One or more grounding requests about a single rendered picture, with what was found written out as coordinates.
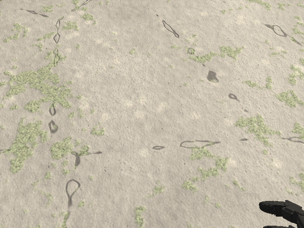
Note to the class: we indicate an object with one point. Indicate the right robot hand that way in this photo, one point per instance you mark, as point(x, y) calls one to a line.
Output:
point(286, 209)

